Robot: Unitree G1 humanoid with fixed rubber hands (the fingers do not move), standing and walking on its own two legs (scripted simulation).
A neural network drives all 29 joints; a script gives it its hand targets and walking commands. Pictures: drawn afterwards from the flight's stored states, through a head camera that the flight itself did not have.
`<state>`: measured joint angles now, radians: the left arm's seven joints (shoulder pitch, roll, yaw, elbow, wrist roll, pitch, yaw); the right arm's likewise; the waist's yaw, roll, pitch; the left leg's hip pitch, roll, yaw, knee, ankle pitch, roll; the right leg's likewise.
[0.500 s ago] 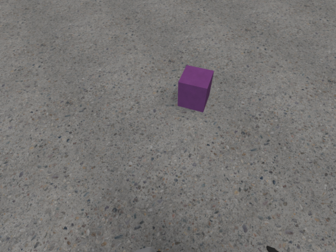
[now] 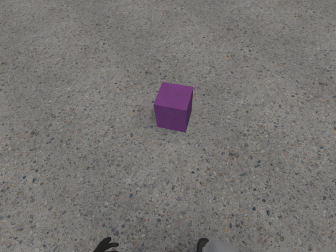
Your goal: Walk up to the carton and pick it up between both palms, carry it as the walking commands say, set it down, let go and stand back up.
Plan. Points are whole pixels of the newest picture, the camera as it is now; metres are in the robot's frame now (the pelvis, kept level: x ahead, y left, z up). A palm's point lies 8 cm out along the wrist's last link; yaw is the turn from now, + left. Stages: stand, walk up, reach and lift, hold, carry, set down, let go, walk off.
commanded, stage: walk up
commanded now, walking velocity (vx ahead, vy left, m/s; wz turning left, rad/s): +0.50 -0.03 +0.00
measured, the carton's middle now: (174, 107) +1.00 -0.03 -0.63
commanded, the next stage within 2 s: none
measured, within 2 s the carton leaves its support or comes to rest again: neither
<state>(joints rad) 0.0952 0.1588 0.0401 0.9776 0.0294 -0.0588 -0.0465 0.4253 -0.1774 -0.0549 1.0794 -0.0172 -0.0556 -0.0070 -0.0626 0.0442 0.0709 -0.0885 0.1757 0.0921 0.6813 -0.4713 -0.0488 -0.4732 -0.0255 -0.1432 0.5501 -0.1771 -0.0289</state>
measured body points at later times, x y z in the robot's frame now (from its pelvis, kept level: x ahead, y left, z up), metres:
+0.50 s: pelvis +0.26 +0.04 +0.00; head +0.30 +0.05 +0.45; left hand +0.13 +0.25 -0.14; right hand +0.41 -0.18 -0.13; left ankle +0.42 +0.16 -0.71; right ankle +0.08 -0.11 -0.72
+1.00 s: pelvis +0.44 +0.06 +0.03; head +0.44 +0.12 +0.48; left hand +0.49 +0.29 -0.15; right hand +0.36 -0.16 -0.09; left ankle +0.41 +0.15 -0.72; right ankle +0.50 -0.13 -0.63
